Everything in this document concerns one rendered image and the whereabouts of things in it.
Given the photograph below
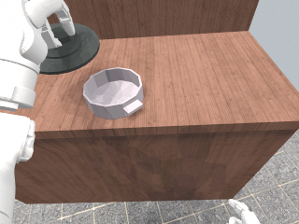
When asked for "robot left forearm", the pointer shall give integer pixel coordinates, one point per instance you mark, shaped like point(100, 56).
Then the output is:
point(22, 50)

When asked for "lid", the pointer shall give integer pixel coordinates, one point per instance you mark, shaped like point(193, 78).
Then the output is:
point(72, 55)

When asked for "table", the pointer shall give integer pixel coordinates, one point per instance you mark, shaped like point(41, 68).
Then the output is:
point(216, 108)

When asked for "robot left hand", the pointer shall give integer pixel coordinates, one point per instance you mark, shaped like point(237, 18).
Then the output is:
point(60, 8)

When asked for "left robot upper arm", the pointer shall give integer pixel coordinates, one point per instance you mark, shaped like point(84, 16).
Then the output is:
point(17, 136)

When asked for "knob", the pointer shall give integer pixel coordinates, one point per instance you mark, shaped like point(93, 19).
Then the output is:
point(61, 34)

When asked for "pot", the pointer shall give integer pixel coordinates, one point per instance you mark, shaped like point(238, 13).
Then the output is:
point(114, 93)

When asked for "robot right hand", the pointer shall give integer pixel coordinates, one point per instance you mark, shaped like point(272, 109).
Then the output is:
point(247, 217)

